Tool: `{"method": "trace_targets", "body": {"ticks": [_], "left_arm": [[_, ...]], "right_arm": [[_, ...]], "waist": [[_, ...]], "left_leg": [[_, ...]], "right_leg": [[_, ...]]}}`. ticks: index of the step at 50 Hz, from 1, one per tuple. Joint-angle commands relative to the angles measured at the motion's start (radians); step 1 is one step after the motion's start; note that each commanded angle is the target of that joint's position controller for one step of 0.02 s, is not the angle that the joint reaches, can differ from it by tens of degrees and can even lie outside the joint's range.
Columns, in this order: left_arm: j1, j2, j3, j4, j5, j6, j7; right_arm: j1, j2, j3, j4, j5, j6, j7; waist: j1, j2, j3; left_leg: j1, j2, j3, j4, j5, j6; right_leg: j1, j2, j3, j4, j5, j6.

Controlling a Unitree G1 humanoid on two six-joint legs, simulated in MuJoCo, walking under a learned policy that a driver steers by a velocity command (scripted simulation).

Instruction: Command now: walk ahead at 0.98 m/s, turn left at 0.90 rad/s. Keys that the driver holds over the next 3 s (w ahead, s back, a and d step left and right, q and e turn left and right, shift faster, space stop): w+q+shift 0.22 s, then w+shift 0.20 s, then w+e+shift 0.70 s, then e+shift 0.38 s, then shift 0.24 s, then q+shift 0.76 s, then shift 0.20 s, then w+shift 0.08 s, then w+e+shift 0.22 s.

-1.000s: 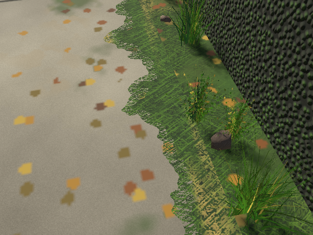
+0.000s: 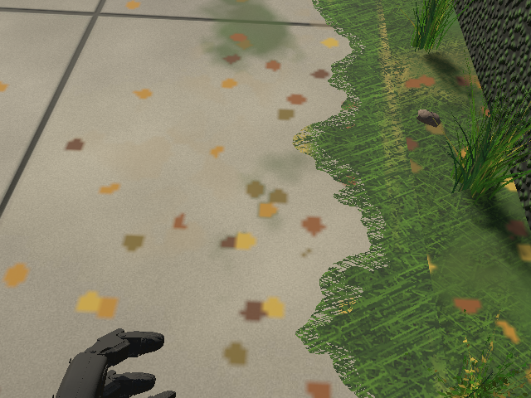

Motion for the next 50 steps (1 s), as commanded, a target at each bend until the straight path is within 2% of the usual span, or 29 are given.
{"method": "trace_targets", "body": {"ticks": [1,4,6,7,8,9,10,11,13,14,16,19,23,25,27,28,29,30,31,32,33,36,38,40,41,45,47,49,50], "left_arm": [[-0.139,0.073,0.007,-0.107,-0.016,-0.008,-0.002],[-0.038,0.122,0.022,-0.109,-0.025,-0.009,0.017],[0.288,0.225,0.067,-0.035,-0.045,-0.013,0.054],[0.501,0.288,0.093,0.005,-0.023,-0.011,0.08],[0.49,0.327,0.103,-0.003,0.021,-0.016,0.079],[0.406,0.286,0.113,-0.012,0.017,-0.008,0.055],[0.326,0.177,0.091,-0.022,0.007,-0.006,0.05],[0.308,0.129,0.081,0.003,0.006,-0.007,0.046],[0.354,0.107,0.068,0.073,0.006,-0.022,0.039],[0.371,0.089,0.063,0.104,-0.006,-0.032,0.031],[0.375,0.089,0.062,0.133,-0.024,-0.053,0.016],[0.377,0.123,0.064,0.155,-0.023,-0.068,0.009],[0.458,0.181,0.067,0.203,-0.044,-0.067,0.005],[0.503,0.237,0.068,0.226,-0.045,-0.058,0.009],[0.511,0.312,0.081,0.248,-0.038,-0.04,0.024],[0.486,0.323,0.083,0.24,-0.041,-0.027,0.031],[0.48,0.276,0.07,0.222,-0.041,-0.025,0.03],[0.583,0.078,0.033,0.168,-0.058,-0.025,0.012],[0.57,0.152,0.051,0.153,-0.088,-0.021,0.021],[0.458,0.185,0.064,0.141,-0.082,-0.015,0.025],[0.427,0.147,0.054,0.143,-0.074,-0.015,0.018],[0.453,0.09,0.053,0.169,-0.044,0.034,-0.006],[0.382,0.066,0.057,0.143,-0.041,0.062,-0.017],[0.277,0.055,0.052,0.097,-0.037,0.071,-0.028],[0.236,0.04,0.043,0.075,-0.038,0.071,-0.033],[0.092,0.064,0.029,0.017,-0.04,0.062,-0.056],[0.082,0.085,0.028,0.01,-0.039,0.062,-0.061],[0.221,0.139,0.043,0.043,-0.04,0.066,-0.052],[0.389,0.183,0.063,0.086,-0.041,0.069,-0.043]], "right_arm": [[0.026,-0.166,-0.036,-0.062,0.006,-0.014,-0.01],[-0.032,-0.213,-0.045,-0.082,0.009,-0.014,-0.023],[-0.137,-0.285,-0.061,-0.11,-0.007,-0.022,-0.015],[-0.179,-0.214,-0.045,-0.138,-0.016,-0.032,-0.007],[-0.06,-0.035,-0.002,-0.184,0.043,-0.028,-0.009],[-0.048,-0.129,0.002,-0.183,0.036,-0.007,-0.028],[-0.147,-0.167,-0.008,-0.17,0.006,0.008,-0.024],[-0.195,-0.16,-0.009,-0.179,-0.009,0.019,-0.012],[-0.254,-0.111,0.0,-0.209,-0.045,0.041,0.023],[-0.257,-0.076,0.011,-0.223,-0.047,0.05,0.033],[-0.297,-0.06,0.022,-0.255,-0.047,0.062,0.048],[-0.41,-0.086,0.032,-0.31,-0.047,0.06,0.057],[-0.587,-0.088,0.055,-0.36,-0.048,0.037,0.082],[-0.595,-0.091,0.059,-0.365,-0.049,0.024,0.072],[-0.453,-0.151,0.037,-0.324,-0.065,0.014,0.041],[-0.241,-0.191,0.016,-0.254,-0.066,0.011,0.023],[-0.056,-0.27,-0.014,-0.202,-0.082,0.01,0.001],[-0.041,-0.378,-0.038,-0.201,-0.105,0.001,-0.016],[-0.032,-0.356,-0.041,-0.216,-0.081,0.005,-0.013],[-0.116,-0.273,-0.026,-0.199,-0.066,0.0,-0.011],[-0.171,-0.211,-0.014,-0.19,-0.058,-0.009,-0.008],[-0.205,-0.121,0.006,-0.161,-0.039,-0.028,-0.009],[-0.188,-0.087,0.014,-0.126,-0.015,-0.043,-0.007],[-0.17,-0.07,0.018,-0.106,-0.011,-0.053,-0.007],[-0.17,-0.075,0.017,-0.102,-0.015,-0.057,-0.007],[-0.147,-0.119,0.015,-0.081,-0.02,-0.057,-0.026],[-0.123,-0.172,0.01,-0.079,-0.02,-0.054,-0.044],[-0.146,-0.243,-0.008,-0.094,-0.026,-0.031,-0.067],[-0.194,-0.271,-0.019,-0.111,-0.033,-0.013,-0.073]], "waist": [[0.0,0.052,0.063],[0.067,0.079,-0.037],[0.259,0.098,-0.208],[0.338,0.041,-0.321],[0.212,-0.337,-0.475],[0.19,-0.274,-0.462],[0.192,-0.123,-0.289],[0.179,-0.018,-0.162],[0.144,-0.02,-0.054],[0.12,-0.039,-0.035],[0.092,-0.064,0.008],[0.074,-0.051,0.082],[0.111,-0.003,0.151],[0.101,-0.043,0.119],[0.009,-0.1,-0.004],[-0.091,-0.104,-0.12],[-0.164,-0.079,-0.23],[-0.033,0.239,-0.372],[-0.046,0.198,-0.48],[-0.012,0.092,-0.275],[0.02,0.067,-0.135],[0.108,0.093,-0.045],[0.125,0.078,0.011],[0.126,0.08,0.067],[0.13,0.107,0.079],[0.131,0.036,0.131],[0.145,0.054,0.099],[0.236,0.117,0.001],[0.324,0.135,-0.077]], "left_leg": [[-0.17,0.212,-0.204,-0.072,0.736,0.03],[-0.097,0.211,-0.209,0.091,1.021,-0.023],[-0.158,0.195,-0.22,0.463,1.027,-0.046],[-0.304,0.156,-0.181,0.743,0.775,-0.041],[-0.628,0.02,-0.047,1.106,-0.136,-0.078],[-0.743,0.111,0.014,1.192,-0.104,-0.056],[-0.763,0.169,0.037,1.147,0.0,-0.057],[-0.756,0.198,0.059,1.109,0.032,-0.06],[-0.728,0.244,0.059,1.06,0.041,-0.062],[-0.729,0.259,0.056,1.047,0.041,-0.063],[-0.778,0.28,0.039,1.007,0.06,-0.071],[-0.82,0.272,0.038,0.831,0.194,-0.083],[-0.572,0.225,0.229,0.463,0.352,-0.061],[-0.512,0.2,0.275,0.403,0.309,-0.042],[-0.351,0.14,0.257,0.355,0.159,-0.03],[-0.103,0.122,0.247,0.298,0.151,-0.03],[0.189,0.249,0.118,0.325,0.064,-0.032],[0.435,0.584,-0.336,0.237,-0.216,-0.026],[0.397,0.657,-0.601,0.063,-0.276,-0.017],[0.243,0.586,-0.422,0.049,-0.214,-0.033],[0.089,0.548,-0.283,0.021,-0.084,-0.035],[-0.123,0.477,-0.036,-0.065,0.085,-0.061],[-0.121,0.442,0.108,-0.099,0.218,-0.101],[-0.146,0.407,0.243,-0.127,0.399,-0.134],[-0.166,0.391,0.298,-0.137,0.442,-0.136],[-0.127,0.35,0.451,-0.159,0.706,-0.173],[-0.047,0.367,0.482,-0.075,1.099,-0.193],[0.019,0.409,0.471,0.126,1.408,-0.204],[-0.009,0.428,0.454,0.325,1.477,-0.193]], "right_leg": [[0.21,0.11,-0.091,-0.146,0.117,-0.015],[0.484,0.17,-0.068,-0.289,0.061,-0.048],[0.847,0.132,-0.023,-0.296,-0.06,-0.063],[1.095,-0.001,0.08,-0.241,-0.306,-0.082],[1.367,-0.362,0.624,-0.355,-0.45,-0.197],[1.272,-0.36,0.786,-0.455,-0.665,-0.226],[1.102,-0.291,0.627,-0.497,-0.712,-0.204],[0.951,-0.261,0.497,-0.523,-0.567,-0.19],[0.783,-0.188,0.313,-0.561,-0.369,-0.175],[0.734,-0.169,0.271,-0.594,-0.373,-0.173],[0.685,-0.172,0.194,-0.644,-0.31,-0.176],[0.633,-0.136,0.016,-0.712,-0.14,-0.167],[0.555,-0.098,-0.135,-0.847,0.099,-0.166],[0.687,-0.115,-0.132,-0.752,0.491,-0.176],[0.821,-0.139,-0.134,-0.48,0.885,-0.152],[0.758,-0.112,-0.14,-0.241,0.826,-0.141],[0.539,-0.056,-0.128,0.077,0.532,-0.136],[0.212,0.09,-0.08,0.479,-0.472,-0.126],[0.135,0.111,0.041,0.643,-0.448,-0.149],[0.072,0.054,0.042,0.619,-0.311,-0.156],[0.074,0.021,0.025,0.557,-0.252,-0.149],[0.166,-0.031,0.017,0.502,-0.227,-0.123],[0.092,-0.044,0.003,0.478,-0.198,-0.119],[0.047,-0.041,-0.039,0.434,-0.11,-0.112],[0.05,-0.031,-0.067,0.38,-0.049,-0.114],[0.13,0.034,-0.189,0.076,0.093,-0.161],[0.238,0.111,-0.266,-0.024,0.105,-0.195],[0.409,0.176,-0.28,-0.048,0.02,-0.223],[0.58,0.201,-0.259,-0.035,-0.044,-0.244]]}}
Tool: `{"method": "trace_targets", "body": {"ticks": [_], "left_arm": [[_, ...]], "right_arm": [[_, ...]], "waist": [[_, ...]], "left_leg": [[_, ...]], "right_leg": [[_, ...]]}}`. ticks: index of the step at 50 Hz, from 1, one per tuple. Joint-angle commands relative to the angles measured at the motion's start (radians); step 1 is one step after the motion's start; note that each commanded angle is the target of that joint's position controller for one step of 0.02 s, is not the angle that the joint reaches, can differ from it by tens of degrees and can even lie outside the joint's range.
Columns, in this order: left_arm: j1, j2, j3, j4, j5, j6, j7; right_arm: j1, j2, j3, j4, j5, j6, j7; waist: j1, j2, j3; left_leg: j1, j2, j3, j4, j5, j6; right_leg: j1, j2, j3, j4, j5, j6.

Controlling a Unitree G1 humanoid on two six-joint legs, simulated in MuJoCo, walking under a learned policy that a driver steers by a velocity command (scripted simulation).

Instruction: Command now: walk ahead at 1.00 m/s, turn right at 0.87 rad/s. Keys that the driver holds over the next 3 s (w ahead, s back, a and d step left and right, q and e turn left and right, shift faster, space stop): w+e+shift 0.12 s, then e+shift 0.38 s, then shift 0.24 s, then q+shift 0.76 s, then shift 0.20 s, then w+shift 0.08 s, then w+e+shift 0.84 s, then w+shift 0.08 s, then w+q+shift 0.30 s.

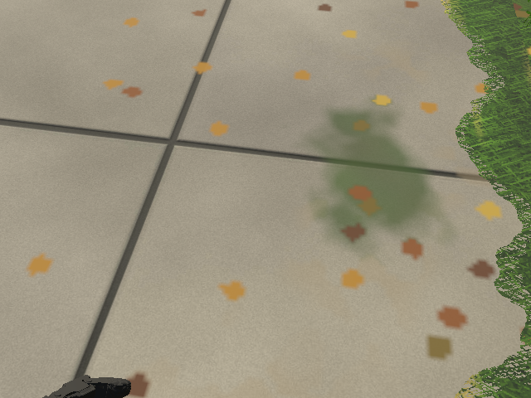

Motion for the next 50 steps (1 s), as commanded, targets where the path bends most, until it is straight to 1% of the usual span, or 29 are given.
{"method": "trace_targets", "body": {"ticks": [1,2,3,4,5,6,8,12,13,14,16,19,20,21,22,23,24,26,28,31,34,38,40,41,42,43,44,46,50], "left_arm": [[0.55,0.164,0.064,0.103,0.0,0.006,0.025],[0.624,0.208,0.105,0.121,-0.037,0.013,0.048],[0.484,0.269,0.105,0.119,-0.023,0.016,0.059],[0.421,0.343,0.123,0.06,-0.002,0.025,0.062],[0.395,0.267,0.115,0.041,0.01,0.024,0.074],[0.364,0.189,0.095,0.059,0.006,0.019,0.078],[0.309,0.177,0.085,0.046,-0.003,-0.016,0.084],[0.306,0.19,0.086,0.047,-0.012,-0.048,0.079],[0.282,0.087,0.065,0.001,-0.068,-0.061,0.094],[0.286,0.123,0.074,0.012,-0.08,-0.049,0.106],[0.345,0.174,0.094,0.029,-0.067,-0.012,0.126],[0.329,0.12,0.088,0.013,-0.056,0.011,0.137],[0.266,0.107,0.086,-0.018,-0.058,0.012,0.138],[0.256,0.056,0.069,-0.047,-0.039,0.015,0.132],[0.317,-0.056,0.033,-0.082,0.01,0.021,0.131],[0.58,0.018,0.043,-0.082,-0.028,0.02,0.112],[0.59,0.126,0.06,-0.084,-0.054,0.037,0.095],[0.328,0.188,0.086,-0.111,-0.047,0.067,0.11],[0.276,0.136,0.075,-0.149,-0.035,0.084,0.119],[0.273,0.031,0.039,-0.162,-0.029,0.052,0.12],[0.238,0.051,0.031,-0.157,-0.02,0.048,0.113],[0.188,0.077,0.032,-0.162,-0.014,0.063,0.094],[0.235,0.035,0.024,-0.135,-0.001,0.059,0.086],[0.252,0.073,0.03,-0.141,0.013,0.058,0.089],[0.223,0.175,0.051,-0.151,0.037,0.06,0.095],[0.197,0.208,0.073,-0.149,0.046,0.056,0.1],[0.148,0.196,0.071,-0.16,0.046,0.042,0.108],[0.076,0.124,0.054,-0.169,0.019,0.016,0.117],[0.057,0.064,0.045,-0.161,0.003,0.013,0.135]], "right_arm": [[-0.222,-0.271,-0.063,-0.14,-0.017,0.02,-0.024],[-0.282,-0.265,-0.072,-0.149,-0.003,0.03,-0.008],[-0.222,-0.061,-0.013,-0.201,-0.037,0.009,0.019],[-0.18,-0.079,-0.004,-0.313,-0.01,-0.016,0.023],[-0.232,-0.133,-0.001,-0.313,-0.022,-0.043,0.026],[-0.289,-0.157,-0.007,-0.312,-0.024,-0.044,0.027],[-0.27,-0.142,0.002,-0.3,-0.049,-0.01,0.016],[-0.347,-0.094,0.017,-0.353,-0.03,0.044,0.018],[-0.511,-0.089,-0.001,-0.413,0.014,-0.006,0.002],[-0.553,-0.052,0.009,-0.437,0.018,-0.02,-0.002],[-0.578,-0.054,-0.002,-0.448,0.026,-0.029,0.0],[-0.531,-0.124,-0.043,-0.457,0.046,-0.025,0.0],[-0.421,-0.139,-0.056,-0.432,0.037,-0.025,-0.004],[-0.236,-0.148,-0.06,-0.387,0.019,-0.022,-0.009],[-0.16,-0.171,-0.053,-0.386,-0.001,-0.007,-0.01],[-0.186,-0.162,-0.044,-0.398,-0.035,0.001,0.008],[-0.332,-0.202,-0.066,-0.415,-0.002,0.016,0.007],[-0.435,-0.076,-0.03,-0.45,-0.003,0.048,-0.02],[-0.462,-0.112,-0.034,-0.411,-0.007,0.058,-0.015],[-0.412,-0.143,-0.052,-0.345,-0.008,0.046,0.004],[-0.42,-0.165,-0.06,-0.327,0.012,0.058,0.016],[-0.393,-0.184,-0.059,-0.298,0.033,0.083,0.024],[-0.354,-0.11,-0.027,-0.268,0.036,0.087,0.035],[-0.308,-0.079,-0.014,-0.253,0.032,0.081,0.046],[-0.295,-0.058,-0.012,-0.279,0.027,0.073,0.055],[-0.356,-0.148,-0.04,-0.301,0.035,0.071,0.044],[-0.358,-0.206,-0.066,-0.304,0.045,0.079,0.036],[-0.261,-0.21,-0.089,-0.262,0.048,0.113,0.011],[-0.262,-0.129,-0.078,-0.294,0.049,0.145,0.002]], "waist": [[0.351,0.14,-0.192],[0.404,-0.009,-0.218],[0.179,-0.221,-0.083],[0.132,-0.22,-0.328],[0.126,-0.033,-0.197],[0.08,0.116,-0.06],[-0.008,0.169,0.051],[-0.019,0.127,0.023],[0.035,0.144,-0.003],[0.043,0.114,-0.036],[0.089,0.02,-0.12],[0.055,-0.098,-0.142],[-0.014,-0.111,-0.193],[-0.079,-0.084,-0.334],[-0.051,0.123,-0.447],[0.078,0.316,-0.597],[0.112,0.3,-0.546],[0.051,0.069,-0.286],[0.078,0.051,-0.123],[0.076,0.112,-0.16],[0.066,0.12,-0.234],[0.043,0.168,-0.186],[0.075,0.149,-0.168],[0.073,0.109,-0.17],[0.034,-0.105,-0.158],[0.077,-0.19,-0.11],[0.065,-0.18,-0.063],[0.026,-0.149,-0.056],[0.023,-0.089,-0.087]], "left_leg": [[-0.347,0.283,-0.081,0.616,1.546,0.037],[-0.522,0.119,-0.074,1.082,0.949,0.038],[-0.921,-0.013,-0.158,1.424,-0.025,0.023],[-1.125,-0.037,-0.382,1.524,-0.042,0.007],[-1.205,0.031,-0.435,1.405,0.027,0.02],[-1.152,0.083,-0.438,1.265,0.094,0.022],[-1.005,0.126,-0.424,1.122,0.096,-0.016],[-0.787,0.121,-0.329,0.784,0.198,-0.061],[-0.779,0.053,-0.381,0.645,0.27,-0.062],[-0.738,-0.001,-0.362,0.474,0.359,-0.054],[-0.628,-0.1,-0.336,0.246,0.539,-0.048],[-0.498,-0.102,-0.401,0.13,0.646,-0.032],[-0.376,-0.068,-0.407,0.058,0.758,-0.015],[-0.123,0.083,-0.493,0.107,0.875,0.045],[0.102,0.33,-0.732,0.286,1.367,0.104],[0.149,0.571,-1.031,0.282,1.343,0.283],[0.08,0.603,-1.101,0.201,0.835,0.381],[-0.287,0.362,-0.818,0.058,0.311,0.269],[-0.58,0.245,-0.622,0.011,0.416,0.232],[-0.58,0.219,-0.497,0.01,0.719,0.271],[-0.54,0.279,-0.496,0.016,0.715,0.303],[-0.603,0.267,-0.506,-0.005,0.333,0.272],[-0.713,0.205,-0.484,0.022,0.156,0.188],[-0.799,0.15,-0.454,0.08,0.065,0.103],[-0.855,0.041,-0.325,0.248,0.012,0.03],[-0.803,0.035,-0.324,0.435,-0.034,0.01],[-0.826,0.036,-0.337,0.613,-0.038,-0.001],[-0.914,0.039,-0.364,0.86,-0.024,-0.029],[-0.978,0.086,-0.345,0.904,0.094,-0.076]], "right_leg": [[0.691,0.094,0.052,-0.005,-0.151,-0.08],[0.877,0.069,0.159,-0.151,-0.186,-0.123],[0.897,-0.051,0.406,-0.059,0.044,-0.164],[1.087,-0.217,0.911,-0.324,-0.302,-0.379],[0.959,-0.27,1.058,-0.541,-0.59,-0.323],[0.773,-0.228,0.966,-0.572,-0.616,-0.247],[0.495,-0.163,0.796,-0.529,-0.103,-0.213],[0.29,-0.002,0.493,-0.437,0.614,-0.13],[0.271,0.056,0.518,-0.409,0.445,-0.084],[0.296,0.094,0.497,-0.379,0.363,-0.041],[0.362,0.119,0.53,-0.331,0.261,0.048],[0.408,0.124,0.608,-0.164,0.141,0.119],[0.411,0.15,0.581,-0.027,0.149,0.156],[0.345,0.176,0.514,0.243,-0.099,0.194],[0.142,0.24,0.424,0.507,-0.817,0.201],[0.092,0.178,0.516,0.772,-0.858,0.219],[-0.017,0.075,0.424,0.913,-0.682,0.252],[-0.02,-0.004,0.309,0.811,-0.46,0.269],[0.101,-0.015,0.282,0.672,-0.448,0.258],[0.184,-0.009,0.24,0.416,-0.481,0.238],[0.267,-0.03,0.245,0.234,-0.405,0.219],[0.399,-0.011,0.219,-0.016,-0.355,0.176],[0.609,0.01,0.204,-0.283,-0.262,0.13],[0.72,-0.076,0.293,-0.328,-0.246,0.094],[0.643,-0.282,0.485,-0.374,-0.292,0.005],[0.431,-0.364,0.547,-0.466,-0.328,-0.084],[0.395,-0.351,0.519,-0.476,-0.285,-0.092],[0.434,-0.319,0.422,-0.454,-0.108,-0.058],[0.538,-0.291,0.269,-0.411,0.044,-0.028]]}}
Over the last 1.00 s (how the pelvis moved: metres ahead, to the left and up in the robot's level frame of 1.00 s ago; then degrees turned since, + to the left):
0.89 0.19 -0.03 2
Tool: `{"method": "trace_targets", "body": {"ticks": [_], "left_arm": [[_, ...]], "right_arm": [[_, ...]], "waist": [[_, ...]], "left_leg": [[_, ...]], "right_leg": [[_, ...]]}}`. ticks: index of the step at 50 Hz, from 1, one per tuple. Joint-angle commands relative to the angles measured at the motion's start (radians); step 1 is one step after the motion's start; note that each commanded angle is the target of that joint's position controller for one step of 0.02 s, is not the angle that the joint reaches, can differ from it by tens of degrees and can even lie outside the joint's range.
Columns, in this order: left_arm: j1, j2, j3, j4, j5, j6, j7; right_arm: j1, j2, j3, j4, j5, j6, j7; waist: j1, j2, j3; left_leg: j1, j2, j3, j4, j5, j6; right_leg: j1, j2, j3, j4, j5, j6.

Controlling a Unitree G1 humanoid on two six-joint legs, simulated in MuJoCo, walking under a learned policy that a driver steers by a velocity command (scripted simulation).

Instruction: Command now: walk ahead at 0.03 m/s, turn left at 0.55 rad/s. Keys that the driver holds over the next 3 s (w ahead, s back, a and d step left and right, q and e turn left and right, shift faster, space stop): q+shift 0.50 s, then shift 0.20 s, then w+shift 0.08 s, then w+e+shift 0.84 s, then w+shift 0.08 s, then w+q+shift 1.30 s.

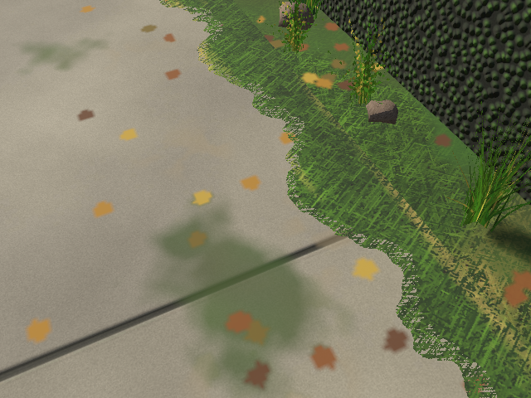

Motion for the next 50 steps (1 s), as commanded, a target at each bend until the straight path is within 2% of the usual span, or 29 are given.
{"method": "trace_targets", "body": {"ticks": [1,4,7,9,10,11,12,13,14,15,16,18,20,23,26,30,33,34,35,36,37,38,40,43,45,46,47,49,50], "left_arm": [[-0.053,0.139,0.053,-0.067,-0.007,-0.013,0.021],[-0.022,0.189,0.08,-0.049,-0.01,0.001,0.025],[-0.008,0.225,0.101,-0.03,-0.028,-0.003,0.015],[-0.033,0.22,0.105,-0.02,-0.048,-0.008,0.008],[0.01,0.194,0.103,0.002,-0.05,-0.011,0.001],[0.034,0.154,0.097,0.001,-0.027,-0.012,-0.005],[-0.067,0.097,0.07,-0.097,0.008,-0.019,-0.004],[-0.159,0.154,0.084,-0.101,0.002,-0.027,-0.001],[-0.169,0.165,0.088,-0.097,-0.02,-0.028,0.003],[-0.137,0.163,0.092,-0.072,-0.02,-0.028,0.013],[-0.117,0.177,0.097,-0.063,-0.01,-0.025,0.023],[-0.076,0.165,0.098,-0.046,-0.003,-0.026,0.018],[-0.065,0.141,0.09,-0.032,-0.01,-0.03,0.011],[-0.091,0.126,0.08,-0.03,-0.017,-0.035,0.005],[-0.09,0.142,0.081,-0.02,-0.021,-0.04,-0.005],[-0.077,0.157,0.081,-0.016,-0.022,-0.051,-0.022],[-0.027,0.159,0.085,-0.008,-0.02,-0.063,-0.033],[-0.025,0.195,0.091,-0.018,-0.005,-0.063,-0.03],[-0.064,0.271,0.103,-0.031,0.013,-0.054,-0.023],[0.018,0.223,0.096,-0.011,0.023,-0.056,-0.023],[0.056,0.223,0.097,-0.01,-0.002,-0.059,-0.024],[0.071,0.219,0.095,0.0,-0.023,-0.058,-0.02],[0.111,0.216,0.086,0.019,-0.041,-0.058,-0.009],[0.158,0.209,0.08,0.016,-0.041,-0.058,-0.008],[0.132,0.217,0.083,0.003,-0.05,-0.057,-0.005],[0.129,0.226,0.087,-0.002,-0.056,-0.057,-0.005],[0.131,0.282,0.113,0.027,0.02,-0.033,-0.042],[0.103,0.235,0.112,0.018,-0.003,-0.012,-0.059],[0.088,0.198,0.106,0.009,-0.014,-0.016,-0.056]], "right_arm": [[-0.067,-0.042,-0.013,-0.115,0.002,0.005,-0.001],[-0.115,-0.006,0.007,-0.169,-0.003,0.005,0.033],[-0.087,-0.048,-0.009,-0.188,0.0,0.008,0.054],[-0.033,-0.052,-0.021,-0.176,0.001,0.016,0.054],[0.011,-0.074,-0.036,-0.16,-0.003,0.017,0.042],[0.068,-0.174,-0.07,-0.156,-0.005,0.012,0.023],[0.075,-0.317,-0.096,-0.185,-0.037,-0.003,0.017],[0.096,-0.256,-0.082,-0.194,-0.056,-0.028,0.03],[0.058,-0.233,-0.07,-0.189,-0.051,-0.044,0.03],[-0.012,-0.205,-0.065,-0.196,-0.023,-0.045,0.019],[-0.075,-0.168,-0.052,-0.211,0.002,-0.035,0.008],[-0.13,-0.148,-0.041,-0.233,-0.005,-0.019,-0.007],[-0.117,-0.156,-0.046,-0.234,-0.009,-0.013,-0.017],[-0.112,-0.176,-0.056,-0.237,-0.001,-0.007,-0.027],[-0.13,-0.182,-0.058,-0.247,-0.005,0.0,-0.026],[-0.132,-0.158,-0.042,-0.244,-0.012,0.006,-0.011],[-0.155,-0.134,-0.026,-0.243,-0.004,0.009,-0.008],[-0.117,-0.1,-0.015,-0.239,-0.014,0.006,-0.008],[-0.054,-0.068,-0.005,-0.243,-0.021,-0.003,-0.006],[-0.097,-0.117,-0.014,-0.249,-0.026,-0.015,-0.009],[-0.111,-0.167,-0.03,-0.24,-0.01,-0.022,-0.008],[-0.108,-0.147,-0.026,-0.226,-0.009,-0.026,-0.001],[-0.116,-0.104,-0.012,-0.212,-0.019,-0.04,0.015],[-0.185,-0.036,0.01,-0.223,-0.028,-0.093,0.025],[-0.175,-0.007,0.017,-0.217,-0.015,-0.122,0.024],[-0.168,-0.01,0.014,-0.21,-0.008,-0.133,0.026],[-0.116,-0.029,0.022,-0.185,-0.082,-0.089,0.051],[-0.048,-0.006,0.021,-0.159,-0.063,-0.073,0.032],[0.029,-0.043,0.011,-0.14,-0.056,-0.081,0.014]], "waist": [[0.033,-0.151,-0.052],[0.065,-0.18,-0.092],[0.057,-0.204,-0.107],[0.015,-0.186,-0.106],[0.004,-0.131,-0.109],[-0.004,0.077,-0.103],[0.0,0.385,-0.112],[-0.084,0.203,-0.207],[-0.053,0.135,-0.167],[-0.008,0.057,-0.13],[0.02,0.049,-0.106],[0.054,0.074,-0.119],[0.048,0.063,-0.135],[0.034,0.084,-0.13],[0.026,0.119,-0.125],[0.001,0.153,-0.143],[0.039,0.131,-0.124],[0.023,0.047,-0.134],[-0.049,-0.214,-0.112],[0.015,-0.3,-0.14],[0.046,-0.221,-0.115],[0.047,-0.205,-0.089],[0.06,-0.183,-0.023],[0.078,-0.165,0.006],[0.05,-0.218,0.002],[0.04,-0.241,0.002],[0.032,-0.21,0.001],[-0.017,-0.151,0.012],[-0.054,-0.117,-0.01]], "left_leg": [[-0.114,0.065,-0.001,-0.019,0.058,-0.033],[0.005,0.076,0.047,-0.22,0.03,-0.013],[0.102,0.053,0.096,-0.352,0.029,0.033],[0.215,0.022,0.132,-0.516,0.136,0.08],[0.321,-0.007,0.11,-0.609,0.236,0.116],[0.495,0.106,-0.105,-0.69,0.588,0.189],[0.615,0.356,-0.562,-0.727,0.852,0.415],[0.633,0.382,-0.568,-0.765,0.751,0.471],[0.597,0.333,-0.489,-0.767,0.665,0.419],[0.548,0.27,-0.413,-0.757,0.59,0.354],[0.495,0.241,-0.375,-0.754,0.56,0.315],[0.411,0.184,-0.335,-0.753,0.567,0.294],[0.411,0.158,-0.344,-0.748,0.525,0.285],[0.406,0.137,-0.4,-0.739,0.405,0.275],[0.377,0.13,-0.453,-0.727,0.331,0.268],[0.375,0.132,-0.494,-0.67,0.461,0.271],[0.329,0.086,-0.501,-0.621,0.428,0.232],[0.271,0.035,-0.458,-0.552,0.251,0.185],[0.15,-0.117,-0.286,-0.386,-0.072,0.116],[0.047,-0.122,-0.194,-0.199,-0.24,0.064],[-0.042,-0.075,-0.183,-0.063,-0.168,0.054],[-0.1,-0.056,-0.155,-0.017,-0.106,0.048],[-0.154,-0.014,-0.095,0.001,-0.01,0.041],[-0.017,-0.012,-0.009,-0.197,0.058,0.045],[0.153,-0.047,0.012,-0.4,0.018,0.044],[0.216,-0.065,0.017,-0.473,0.0,0.039],[0.263,-0.094,0.054,-0.557,-0.063,0.047],[0.466,-0.102,0.087,-0.754,0.175,0.052],[0.672,-0.048,0.046,-0.743,0.191,0.063]], "right_leg": [[0.149,-0.251,0.116,-0.159,0.318,-0.189],[0.163,-0.28,0.068,-0.124,0.361,-0.193],[0.165,-0.323,0.054,-0.084,0.4,-0.179],[0.125,-0.318,0.002,-0.002,0.351,-0.119],[0.064,-0.277,-0.05,0.096,0.254,-0.059],[-0.144,-0.179,-0.136,0.354,0.029,0.03],[-0.508,0.004,-0.078,0.64,-0.431,0.116],[-0.545,0.017,0.114,0.781,-0.445,0.1],[-0.548,0.013,0.148,0.796,-0.36,0.071],[-0.541,-0.004,0.163,0.754,-0.263,0.061],[-0.524,-0.01,0.169,0.701,-0.191,0.061],[-0.432,0.025,0.156,0.667,-0.099,0.07],[-0.406,0.057,0.16,0.561,-0.053,0.08],[-0.37,0.09,0.183,0.39,-0.025,0.09],[-0.304,0.104,0.193,0.284,-0.024,0.087],[-0.183,0.089,0.174,0.184,-0.056,0.067],[0.001,0.063,0.153,-0.067,0.117,0.021],[0.097,-0.048,0.257,-0.111,0.221,-0.02],[0.148,-0.218,0.452,-0.144,0.444,-0.144],[0.149,-0.337,0.654,-0.232,0.183,-0.291],[0.169,-0.321,0.672,-0.267,-0.251,-0.29],[0.174,-0.272,0.636,-0.288,-0.461,-0.233],[0.162,-0.224,0.581,-0.321,-0.484,-0.186],[0.061,-0.137,0.479,-0.352,-0.331,-0.174],[-0.022,-0.089,0.426,-0.345,-0.261,-0.172],[-0.047,-0.081,0.424,-0.334,-0.243,-0.18],[-0.048,-0.027,0.38,-0.282,-0.262,-0.172],[-0.173,0.006,0.379,-0.179,-0.244,-0.152],[-0.336,0.037,0.366,-0.092,-0.262,-0.114]]}}
Over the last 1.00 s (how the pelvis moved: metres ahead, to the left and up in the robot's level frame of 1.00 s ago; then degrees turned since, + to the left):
0.43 -0.01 0.03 -34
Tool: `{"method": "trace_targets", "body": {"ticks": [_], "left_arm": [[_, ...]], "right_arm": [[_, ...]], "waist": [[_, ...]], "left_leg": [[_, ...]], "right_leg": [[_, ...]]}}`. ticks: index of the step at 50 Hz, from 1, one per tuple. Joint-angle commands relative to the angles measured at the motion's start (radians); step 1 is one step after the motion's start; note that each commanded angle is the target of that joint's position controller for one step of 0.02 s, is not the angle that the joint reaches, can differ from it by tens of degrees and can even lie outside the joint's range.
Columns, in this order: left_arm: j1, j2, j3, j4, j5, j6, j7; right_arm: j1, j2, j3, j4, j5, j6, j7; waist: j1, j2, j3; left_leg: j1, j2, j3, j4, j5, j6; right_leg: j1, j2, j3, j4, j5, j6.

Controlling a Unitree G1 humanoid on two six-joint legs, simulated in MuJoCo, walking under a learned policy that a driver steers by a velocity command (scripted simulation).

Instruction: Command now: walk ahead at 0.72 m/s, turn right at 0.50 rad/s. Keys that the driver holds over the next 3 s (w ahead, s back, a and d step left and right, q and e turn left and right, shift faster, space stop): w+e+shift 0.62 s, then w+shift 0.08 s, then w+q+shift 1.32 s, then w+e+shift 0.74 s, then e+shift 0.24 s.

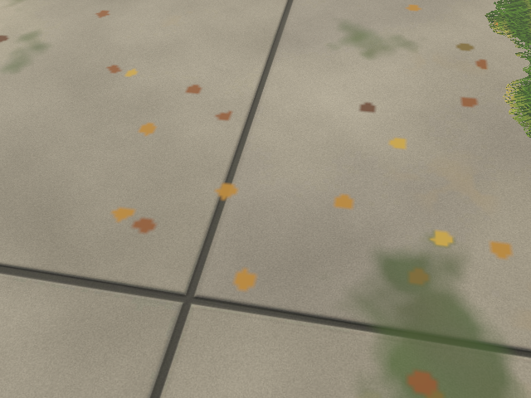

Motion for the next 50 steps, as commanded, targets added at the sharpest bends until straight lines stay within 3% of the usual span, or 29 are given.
{"method": "trace_targets", "body": {"ticks": [1,2,3,4,6,12,17,19,21,22,23,24,25,26,27,28,30,32,35,38,41,43,44,45,46,47,48,49,50], "left_arm": [[-0.223,0.07,0.027,-0.135,-0.011,-0.021,-0.011],[-0.28,-0.016,-0.003,-0.201,-0.024,-0.036,-0.01],[-0.33,0.041,-0.003,-0.234,-0.005,-0.038,-0.014],[-0.327,0.078,0.009,-0.212,0.003,-0.034,-0.024],[-0.238,0.108,0.023,-0.156,0.019,-0.022,-0.054],[-0.352,0.09,0.006,-0.178,0.023,0.01,-0.09],[-0.526,0.068,-0.029,-0.234,0.021,0.008,-0.114],[-0.5,0.057,-0.039,-0.226,0.016,0.007,-0.099],[-0.28,0.108,-0.017,-0.175,0.006,0.001,-0.074],[-0.059,0.159,0.01,-0.114,0.002,-0.007,-0.059],[0.101,0.229,0.047,-0.047,0.011,-0.008,-0.037],[-0.029,0.362,0.075,-0.067,0.016,0.007,-0.024],[0.024,0.38,0.083,-0.105,0.009,0.014,-0.022],[0.033,0.357,0.079,-0.068,0.01,0.012,-0.01],[0.025,0.311,0.068,-0.044,0.008,0.0,0.0],[-0.02,0.28,0.058,-0.049,0.01,-0.016,0.01],[-0.089,0.218,0.03,-0.062,0.0,-0.037,0.011],[-0.077,0.192,0.016,-0.05,-0.008,-0.06,0.004],[-0.031,0.164,0.007,-0.024,-0.006,-0.083,-0.001],[0.032,0.165,0.001,0.018,-0.029,-0.11,-0.007],[0.075,0.198,-0.001,0.066,-0.016,-0.121,0.004],[0.074,0.246,0.006,0.078,0.007,-0.114,0.022],[0.058,0.255,0.009,0.084,0.033,-0.101,0.032],[0.0,0.257,0.012,0.077,0.055,-0.084,0.04],[-0.077,0.241,0.007,0.058,0.063,-0.077,0.048],[0.016,0.101,-0.026,0.005,0.011,-0.089,0.025],[-0.044,0.13,-0.04,-0.015,0.023,-0.119,0.02],[-0.125,0.143,-0.047,-0.045,0.016,-0.128,0.017],[-0.182,0.154,-0.055,-0.057,0.029,-0.136,0.01]], "right_arm": [[0.252,-0.152,-0.042,0.006,-0.002,-0.019,-0.034],[0.267,-0.283,-0.064,-0.008,-0.021,-0.02,-0.044],[0.215,-0.283,-0.078,-0.002,-0.035,-0.021,-0.049],[0.159,-0.196,-0.051,-0.006,-0.028,-0.028,-0.042],[0.113,-0.135,-0.029,-0.004,-0.016,-0.038,-0.035],[0.226,-0.114,-0.026,0.092,-0.011,-0.069,-0.022],[0.268,-0.13,-0.031,0.159,-0.017,-0.073,-0.03],[0.273,-0.165,-0.035,0.176,-0.015,-0.065,-0.033],[0.268,-0.246,-0.053,0.181,-0.017,-0.037,-0.038],[0.234,-0.276,-0.062,0.161,-0.01,-0.026,-0.034],[0.219,-0.249,-0.055,0.147,-0.018,-0.029,-0.028],[0.226,-0.079,-0.014,0.046,-0.005,-0.042,0.004],[0.106,-0.145,-0.017,-0.019,-0.009,-0.067,0.004],[0.015,-0.154,-0.016,-0.043,-0.004,-0.083,0.003],[0.046,-0.131,-0.002,-0.03,-0.003,-0.091,-0.004],[0.053,-0.12,0.005,-0.02,-0.021,-0.084,-0.008],[0.111,-0.117,0.01,-0.005,-0.047,-0.042,-0.007],[0.082,-0.097,0.016,-0.015,-0.051,-0.011,-0.003],[-0.123,-0.068,0.037,-0.08,-0.031,-0.017,0.012],[-0.173,-0.036,0.051,-0.065,-0.007,-0.031,0.03],[-0.224,-0.073,0.037,-0.056,0.002,-0.034,0.027],[-0.131,-0.115,0.02,-0.025,0.007,-0.038,0.021],[0.003,-0.151,0.003,0.015,0.015,-0.036,0.012],[0.226,-0.182,-0.017,0.089,0.023,-0.03,0.0],[0.449,-0.228,-0.042,0.148,0.02,-0.019,-0.014],[0.471,-0.34,-0.078,0.167,-0.008,-0.014,-0.014],[0.374,-0.242,-0.065,0.161,0.012,-0.008,0.007],[0.278,-0.224,-0.064,0.144,0.011,-0.014,0.009],[0.27,-0.167,-0.055,0.159,0.017,-0.015,0.013]], "waist": [[-0.215,0.039,-0.02],[-0.22,0.223,-0.025],[-0.191,0.167,0.006],[-0.153,0.097,0.058],[-0.097,0.122,0.057],[-0.104,0.096,0.163],[-0.128,0.071,0.254],[-0.096,0.077,0.203],[0.038,0.129,0.037],[0.141,0.132,-0.085],[0.201,0.061,-0.167],[0.037,-0.292,-0.153],[0.099,-0.132,-0.294],[0.094,-0.065,-0.184],[0.032,0.005,-0.05],[-0.012,0.057,-0.001],[-0.088,0.028,0.054],[-0.107,0.014,0.097],[-0.048,0.001,0.196],[0.01,-0.031,0.16],[0.03,-0.024,0.131],[-0.027,-0.099,0.056],[-0.099,-0.122,-0.011],[-0.214,-0.122,-0.098],[-0.338,-0.074,-0.173],[-0.223,0.311,-0.24],[-0.206,0.219,-0.267],[-0.165,0.105,-0.123],[-0.151,-0.034,-0.062]], "left_leg": [[0.569,0.183,-0.157,-0.177,-0.113,0.04],[0.548,0.453,-0.524,-0.324,-0.474,0.102],[0.429,0.525,-0.645,-0.333,-0.547,0.186],[0.39,0.453,-0.538,-0.32,-0.487,0.173],[0.332,0.344,-0.312,-0.342,-0.313,0.125],[0.32,0.3,0.012,-0.401,-0.005,0.107],[0.323,0.291,0.225,-0.445,0.253,0.093],[0.354,0.273,0.305,-0.318,0.846,0.08],[0.391,0.315,0.31,0.02,1.367,0.082],[0.283,0.325,0.292,0.289,1.371,0.088],[0.042,0.278,0.276,0.614,0.988,0.06],[-0.452,0.045,0.232,1.025,-0.12,-0.016],[-0.543,0.016,-0.017,1.121,-0.092,-0.002],[-0.595,0.067,-0.061,1.084,-0.022,0.014],[-0.555,0.11,-0.051,0.982,0.009,0.019],[-0.493,0.145,-0.054,0.902,-0.001,0.015],[-0.378,0.164,-0.06,0.817,-0.052,-0.011],[-0.36,0.174,-0.026,0.685,-0.069,-0.03],[-0.359,0.166,0.034,0.401,0.205,-0.036],[-0.229,0.117,0.097,0.155,0.513,0.028],[-0.222,0.049,0.141,0.034,0.505,0.098],[-0.142,-0.025,0.157,0.046,0.345,0.135],[-0.035,-0.059,0.143,0.058,0.266,0.155],[0.152,-0.074,0.147,0.052,0.232,0.171],[0.413,-0.002,0.063,0.09,0.12,0.217],[0.748,0.261,-0.509,0.068,-0.104,0.428],[0.723,0.307,-0.87,-0.183,-0.152,0.444],[0.602,0.302,-0.759,-0.209,-0.174,0.433],[0.465,0.273,-0.67,-0.232,-0.138,0.397]], "right_leg": [[-0.533,0.04,0.046,0.181,-0.299,-0.061],[-0.707,0.089,-0.057,0.443,-0.277,-0.031],[-0.749,-0.034,-0.041,0.574,-0.164,-0.04],[-0.751,-0.049,-0.037,0.628,-0.092,-0.037],[-0.676,-0.062,-0.082,0.679,-0.016,-0.01],[-0.737,-0.101,-0.114,0.739,0.134,-0.013],[-0.604,-0.113,-0.279,0.456,0.138,-0.089],[-0.414,-0.026,-0.378,0.354,0.062,-0.151],[-0.15,0.079,-0.406,0.36,-0.065,-0.198],[0.13,0.122,-0.376,0.323,-0.084,-0.224],[0.442,0.096,-0.235,0.238,-0.117,-0.239],[0.658,-0.194,0.366,0.015,-0.39,-0.354],[0.7,-0.26,0.663,-0.138,-0.411,-0.391],[0.624,-0.254,0.594,-0.18,-0.31,-0.36],[0.448,-0.232,0.508,-0.19,-0.173,-0.332],[0.316,-0.187,0.407,-0.183,-0.097,-0.316],[0.085,-0.123,0.322,-0.219,-0.036,-0.327],[-0.021,-0.08,0.237,-0.252,0.012,-0.326],[-0.082,-0.029,0.161,-0.331,0.183,-0.284],[0.013,-0.046,0.068,-0.374,0.496,-0.209],[0.273,-0.085,-0.009,-0.363,0.797,-0.148],[0.402,-0.142,-0.051,-0.197,1.238,-0.109],[0.436,-0.165,-0.064,-0.036,1.371,-0.095],[0.398,-0.159,-0.106,0.209,1.394,-0.088],[0.196,-0.116,-0.151,0.587,1.199,-0.077],[-0.325,0.087,-0.163,1.126,0.189,0.019],[-0.472,0.122,-0.073,1.158,-0.116,-0.001],[-0.538,0.034,-0.015,1.112,-0.036,-0.006],[-0.498,-0.012,-0.025,1.016,-0.01,-0.016]]}}
Over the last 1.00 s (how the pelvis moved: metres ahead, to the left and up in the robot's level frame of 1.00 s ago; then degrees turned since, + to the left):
0.06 0.08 0.00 31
